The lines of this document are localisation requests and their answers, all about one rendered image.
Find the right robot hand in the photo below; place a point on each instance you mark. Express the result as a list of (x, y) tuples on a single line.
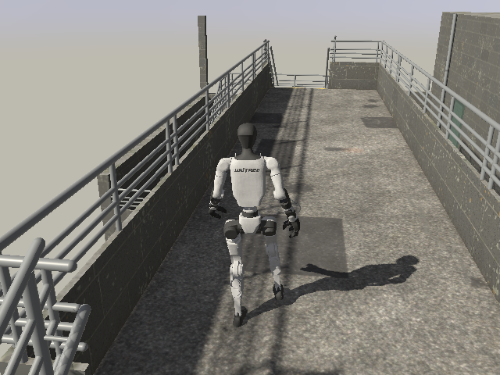
[(295, 226)]

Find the robot right thigh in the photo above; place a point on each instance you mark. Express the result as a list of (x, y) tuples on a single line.
[(269, 230)]

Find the robot right upper arm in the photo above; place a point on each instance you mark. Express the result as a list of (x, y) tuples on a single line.
[(276, 176)]

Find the left robot hand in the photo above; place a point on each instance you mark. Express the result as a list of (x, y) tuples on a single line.
[(213, 214)]

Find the left robot forearm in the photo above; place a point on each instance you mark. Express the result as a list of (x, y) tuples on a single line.
[(214, 202)]

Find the left robot shin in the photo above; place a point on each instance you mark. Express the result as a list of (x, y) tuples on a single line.
[(237, 286)]

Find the right robot forearm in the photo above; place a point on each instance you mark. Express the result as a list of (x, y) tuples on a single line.
[(288, 208)]

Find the robot left upper arm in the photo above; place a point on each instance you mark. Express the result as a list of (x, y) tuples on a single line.
[(220, 177)]

